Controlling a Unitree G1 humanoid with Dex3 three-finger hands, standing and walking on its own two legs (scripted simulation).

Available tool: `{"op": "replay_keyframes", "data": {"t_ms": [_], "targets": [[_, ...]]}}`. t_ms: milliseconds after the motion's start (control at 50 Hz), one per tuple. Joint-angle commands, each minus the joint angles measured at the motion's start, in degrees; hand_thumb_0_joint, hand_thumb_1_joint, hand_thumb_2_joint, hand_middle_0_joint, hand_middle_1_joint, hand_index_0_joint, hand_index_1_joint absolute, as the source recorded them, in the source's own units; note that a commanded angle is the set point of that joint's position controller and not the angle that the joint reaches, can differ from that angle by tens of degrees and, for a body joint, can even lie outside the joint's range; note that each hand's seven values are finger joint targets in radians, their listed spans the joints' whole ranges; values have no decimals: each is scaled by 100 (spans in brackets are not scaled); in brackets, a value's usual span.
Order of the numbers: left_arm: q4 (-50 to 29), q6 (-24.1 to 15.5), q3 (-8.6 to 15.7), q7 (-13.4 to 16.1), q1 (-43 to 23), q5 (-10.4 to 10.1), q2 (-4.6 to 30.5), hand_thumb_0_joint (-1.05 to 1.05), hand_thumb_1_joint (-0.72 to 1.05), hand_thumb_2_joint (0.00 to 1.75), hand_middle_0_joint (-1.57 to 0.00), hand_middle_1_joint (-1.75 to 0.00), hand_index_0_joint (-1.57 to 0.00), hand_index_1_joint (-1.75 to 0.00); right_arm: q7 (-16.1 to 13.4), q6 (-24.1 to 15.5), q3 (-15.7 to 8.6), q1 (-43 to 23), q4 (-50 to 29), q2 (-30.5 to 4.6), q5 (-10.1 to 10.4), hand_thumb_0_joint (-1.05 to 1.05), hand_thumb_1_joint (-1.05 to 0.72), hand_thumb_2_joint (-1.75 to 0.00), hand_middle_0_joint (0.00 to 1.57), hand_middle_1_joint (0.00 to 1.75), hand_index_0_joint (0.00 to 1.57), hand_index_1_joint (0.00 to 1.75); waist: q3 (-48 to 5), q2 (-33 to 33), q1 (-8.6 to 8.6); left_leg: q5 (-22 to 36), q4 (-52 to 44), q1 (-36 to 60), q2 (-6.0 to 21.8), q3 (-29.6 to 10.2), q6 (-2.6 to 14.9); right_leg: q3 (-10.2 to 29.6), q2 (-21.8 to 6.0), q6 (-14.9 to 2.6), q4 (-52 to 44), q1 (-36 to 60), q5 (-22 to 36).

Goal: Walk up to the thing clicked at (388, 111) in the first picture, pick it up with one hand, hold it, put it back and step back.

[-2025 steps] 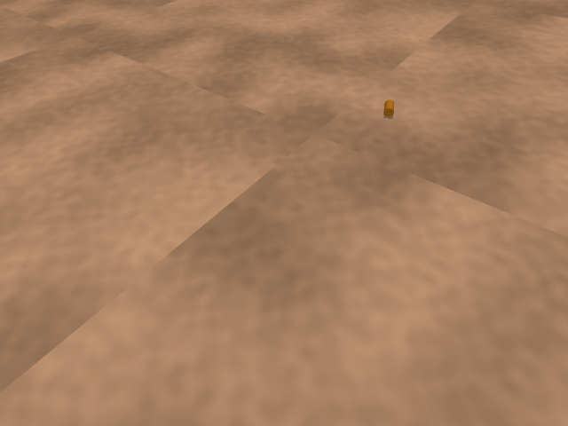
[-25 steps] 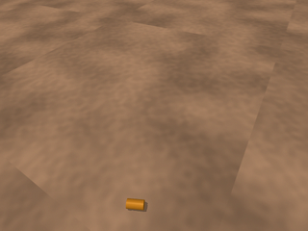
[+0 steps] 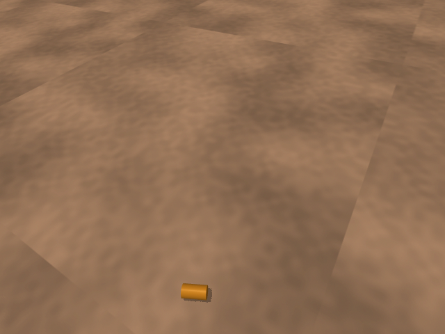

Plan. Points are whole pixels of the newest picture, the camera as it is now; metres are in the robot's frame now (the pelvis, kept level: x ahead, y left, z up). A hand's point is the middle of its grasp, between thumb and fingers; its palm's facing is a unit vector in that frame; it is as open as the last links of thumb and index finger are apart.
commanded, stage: stand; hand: left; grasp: from above
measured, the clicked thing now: (194, 291) +0.46 +0.22 -0.75
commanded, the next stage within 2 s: step back in 1.40 s
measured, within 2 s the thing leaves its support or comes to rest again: neither
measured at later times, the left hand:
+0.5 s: hand out of the picture +0.09 +0.24 -0.16, palm faces +0.01 -0.95 -0.32, open 7.3 cm
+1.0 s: hand out of the picture +0.10 +0.25 -0.16, palm faces +0.00 -0.94 -0.33, open 7.3 cm
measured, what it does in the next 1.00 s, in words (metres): stands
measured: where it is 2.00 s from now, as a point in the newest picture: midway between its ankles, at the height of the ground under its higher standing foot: outside the picture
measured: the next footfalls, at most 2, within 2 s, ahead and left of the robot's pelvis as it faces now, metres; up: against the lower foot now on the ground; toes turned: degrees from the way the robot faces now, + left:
none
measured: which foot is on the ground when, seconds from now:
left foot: down 0.00-1.00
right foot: down 0.00-1.00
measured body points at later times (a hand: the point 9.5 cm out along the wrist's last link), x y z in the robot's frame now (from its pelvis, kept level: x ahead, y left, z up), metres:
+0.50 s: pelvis +0.01 +0.00 +0.00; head +0.02 +0.00 +0.45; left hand +0.09 +0.29 -0.14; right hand +0.08 -0.29 -0.14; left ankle +0.01 +0.09 -0.75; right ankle +0.01 -0.12 -0.75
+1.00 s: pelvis +0.02 +0.00 +0.00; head +0.03 +0.00 +0.45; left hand +0.10 +0.30 -0.13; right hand +0.09 -0.29 -0.13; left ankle +0.01 +0.09 -0.75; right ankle +0.01 -0.12 -0.75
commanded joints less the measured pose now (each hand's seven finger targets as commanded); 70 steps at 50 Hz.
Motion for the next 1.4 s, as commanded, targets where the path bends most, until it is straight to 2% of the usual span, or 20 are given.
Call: {"op": "replay_keyframes", "data": {"t_ms": [0, 100, 160, 180, 280, 360, 400, 500, 560, 600, 680, 740, 920, 1020, 1100, 1140, 1220, 1340, 1360, 1380], "targets": [[-327, -156, 141, 73, -258, -42, 1077, 0, 90, 90, -20, -30, -20, -30, -90, -163, -178, -213, -282, -1029, 18, 0, -90, -90, 20, 30, 20, 30, -283, -123, -61, 570, -317, 156, 879, -709, -2, 672, -700, -105, -358, 0, 593], [-293, -145, 129, 70, -301, -61, 1084, 0, 90, 90, -20, -30, -20, -30, -100, -167, -148, -262, -251, -1060, 39, 0, -90, -90, 20, 30, 20, 30, -257, -157, -38, 926, -301, 161, 900, -701, -21, 637, -706, -80, -354, 99, 798], [-266, -132, 131, 67, -337, -61, 1068, 0, 90, 90, -20, -30, -20, -30, -109, -156, -145, -317, -238, -1091, 27, 0, -90, -90, 20, 30, 20, 30, -192, -131, -35, 778, -326, 154, 908, -700, -31, 645, -705, -83, -384, 49, 647], [-254, -122, 125, 61, -374, -62, 1067, 0, 90, 90, -20, -30, -20, -30, -110, -144, -137, -300, -217, -1068, 31, 0, -90, -90, 20, 30, 20, 30, -133, -114, -54, 503, -393, 35, 884, -700, -37, 644, -677, -82, -430, 36, 470], [-309, -155, 152, 56, -461, -66, 1139, 0, 90, 90, -20, -30, -20, -30, -108, -175, -130, -345, -241, -1099, 43, 0, -90, -90, 20, 30, 20, 30, -307, -105, -52, 1065, -299, 157, 939, -670, -31, 655, -730, -81, -376, 209, 945], [-308, -135, 155, 40, -545, -78, 1134, 0, 90, 90, -20, -30, -20, -30, -104, -170, -126, -388, -228, -1132, 34, 0, -90, -90, 20, 30, 20, 30, -133, -26, -68, 562, -444, -17, 913, -696, -47, 655, -695, -90, -447, 116, 553], [-322, -135, 162, 34, -566, -78, 1184, 0, 90, 90, -20, -30, -20, -30, -94, -176, -123, -432, -246, -1115, 40, 0, -90, -90, 20, 30, 20, 30, -141, -112, -57, 603, -477, 7, 917, -707, -60, 646, -693, -101, -433, 90, 498], [-329, -155, 148, 32, -578, -75, 1182, 0, 90, 90, -20, -30, -20, -30, -85, -200, -134, -425, -242, -1151, 50, 0, -90, -90, 20, 30, 20, 30, -354, -118, -73, 985, -381, 178, 970, -700, -41, 644, -721, -102, -381, 210, 769], [-359, -159, 142, 21, -570, -88, 1192, 0, 90, 90, -20, -30, -20, -30, -79, -193, -128, -431, -240, -1183, 46, 0, -90, -90, 20, 30, 20, 30, -370, -126, -72, 856, -401, 198, 950, -686, -42, 637, -706, -96, -421, 152, 705], [-387, -175, 142, 23, -612, -85, 1216, 0, 90, 90, -20, -30, -20, -30, -81, -200, -135, -453, -256, -1204, 42, 0, -90, -90, 20, 30, 20, 30, -476, -132, -79, 1194, -327, 332, 983, -660, -32, 662, -753, -105, -366, 184, 1016], [-364, -149, 140, 14, -616, -102, 1237, 0, 90, 90, -20, -30, -20, -30, -84, -199, -120, -427, -216, -1212, 48, 0, -90, -90, 20, 30, 20, 30, -395, -59, -83, 983, -426, 206, 975, -684, -48, 645, -721, -111, -367, 216, 781], [-380, -157, 126, 15, -561, -100, 1226, 0, 90, 90, -20, -30, -20, -30, -86, -206, -128, -414, -226, -1264, 49, 0, -90, -90, 20, 30, 20, 30, -488, -64, -70, 1368, -349, 328, 1010, -658, -36, 632, -729, -105, -335, 250, 1045], [-402, -158, 104, 6, -588, -100, 1246, 0, 90, 90, -20, -30, -20, -30, -70, -201, -129, -451, -230, -1279, 50, 0, -90, -90, 20, 30, 20, 30, -291, -183, -93, 1083, -403, 253, 988, -675, -48, 654, -728, -93, -382, 85, 816], [-462, -173, 105, 7, -604, -114, 1296, 0, 90, 90, -20, -30, -20, -30, -61, -208, -133, -419, -226, -1305, 51, 0, -90, -90, 20, 30, 20, 30, -476, -55, -92, 1164, -417, 214, 1002, -645, -49, 653, -745, -115, -354, 296, 928], [-429, -158, 95, -5, -560, -113, 1295, 0, 90, 90, -20, -30, -20, -30, -56, -206, -126, -451, -227, -1301, 60, 0, -90, -90, 20, 30, 20, 30, -366, -46, -72, 973, -479, 184, 995, -674, -54, 640, -728, -114, -361, 207, 751], [-423, -172, 77, -10, -519, -120, 1271, 0, 90, 90, -20, -30, -20, -30, -44, -221, -118, -478, -232, -1293, 67, 0, -90, -90, 20, 30, 20, 30, -396, -57, -55, 1200, -425, 254, 1011, -685, -39, 652, -753, -121, -366, 221, 894], [-435, -170, 82, -13, -560, -114, 1309, 0, 90, 90, -20, -30, -20, -30, -46, -212, -119, -451, -241, -1305, 67, 0, -90, -90, 20, 30, 20, 30, -365, -129, -94, 1007, -456, 226, 986, -685, -41, 660, -742, -110, -382, 151, 767], [-469, -189, 68, -6, -527, -124, 1324, 0, 90, 90, -20, -30, -20, -30, -46, -225, -117, -403, -252, -1337, 76, 0, -90, -90, 20, 30, 20, 30, -609, -108, -99, 1670, -306, 472, 1026, -645, -31, 618, -759, -118, -291, 298, 1307], [-468, -183, 66, -10, -532, -124, 1333, 0, 90, 90, -20, -30, -20, -30, -48, -219, -106, -374, -230, -1318, 78, 0, -90, -90, 20, 30, 20, 30, -543, -109, -109, 1477, -345, 416, 1000, -631, -47, 631, -756, -107, -328, 233, 1174], [-730, -129, 223, 7, -524, -201, 1817, 0, 90, 90, -20, -30, -20, -30, -27, -99, -272, -663, -450, -1721, 106, 0, -90, -90, 20, 30, 20, 30, 0, -183, -141, 2306, 196, 90, 970, -669, 4, 652, -638, -143, 214, -304, 2118]]}}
